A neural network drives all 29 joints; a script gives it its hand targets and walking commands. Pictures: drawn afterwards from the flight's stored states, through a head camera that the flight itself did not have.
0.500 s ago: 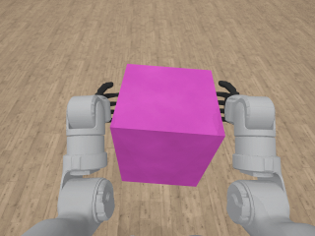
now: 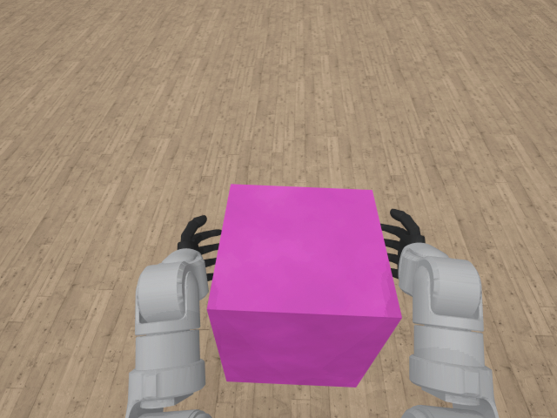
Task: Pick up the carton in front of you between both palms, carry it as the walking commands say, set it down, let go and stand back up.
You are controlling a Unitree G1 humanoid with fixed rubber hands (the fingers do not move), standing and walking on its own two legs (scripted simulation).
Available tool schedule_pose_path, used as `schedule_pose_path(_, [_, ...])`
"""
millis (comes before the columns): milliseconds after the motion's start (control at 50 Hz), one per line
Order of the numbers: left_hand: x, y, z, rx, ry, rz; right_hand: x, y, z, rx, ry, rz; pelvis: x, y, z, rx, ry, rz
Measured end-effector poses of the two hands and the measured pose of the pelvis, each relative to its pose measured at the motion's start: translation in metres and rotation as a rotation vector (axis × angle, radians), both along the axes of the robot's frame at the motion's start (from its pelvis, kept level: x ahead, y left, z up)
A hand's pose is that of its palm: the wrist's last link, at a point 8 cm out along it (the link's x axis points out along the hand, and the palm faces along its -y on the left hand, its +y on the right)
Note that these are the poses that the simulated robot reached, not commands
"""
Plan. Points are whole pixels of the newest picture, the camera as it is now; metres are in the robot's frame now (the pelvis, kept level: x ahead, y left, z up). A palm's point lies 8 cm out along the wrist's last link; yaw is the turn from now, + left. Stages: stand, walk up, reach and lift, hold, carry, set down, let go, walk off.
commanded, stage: carry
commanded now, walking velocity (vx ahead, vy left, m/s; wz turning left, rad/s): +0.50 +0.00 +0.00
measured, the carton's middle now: (296, 290) +0.31 +0.00 -0.01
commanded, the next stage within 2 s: none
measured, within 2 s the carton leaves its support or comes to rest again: neither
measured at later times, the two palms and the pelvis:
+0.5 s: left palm (197, 143) +0.57 +0.18 +0.07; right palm (358, 144) +0.55 -0.11 +0.08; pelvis +0.30 +0.06 +0.00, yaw -4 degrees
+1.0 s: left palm (237, 63) +0.87 +0.14 +0.07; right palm (359, 59) +0.88 -0.16 +0.07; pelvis +0.62 -0.01 +0.00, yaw +0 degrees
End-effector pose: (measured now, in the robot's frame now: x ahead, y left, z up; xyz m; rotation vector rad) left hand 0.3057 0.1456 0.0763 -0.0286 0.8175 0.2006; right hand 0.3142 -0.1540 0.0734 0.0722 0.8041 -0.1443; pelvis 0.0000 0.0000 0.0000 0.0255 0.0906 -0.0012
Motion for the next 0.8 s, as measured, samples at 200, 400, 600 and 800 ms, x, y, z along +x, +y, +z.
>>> schedule_pose_path(200, [0.093,0.017,0.024,-0.001,-0.144,-0.017,0.087,0.017,0.024,-0.017,-0.145,-0.006,0.127,0.013,0.001,-0.004,-0.012,-0.01])
schedule_pose_path(400, [0.218,0.042,-0.012,-0.027,-0.061,-0.087,0.197,0.042,0.0,-0.073,-0.06,-0.047,0.257,0.049,-0.018,-0.017,-0.035,-0.063])
schedule_pose_path(600, [0.325,0.035,0.01,-0.022,-0.088,-0.118,0.294,0.036,0.02,-0.063,-0.086,-0.082,0.36,0.051,0.005,-0.043,-0.023,-0.059])
schedule_pose_path(800, [0.463,0.004,0.01,-0.003,-0.155,-0.074,0.445,0.004,0.014,-0.036,-0.154,-0.046,0.505,0.011,-0.02,-0.024,-0.038,-0.035])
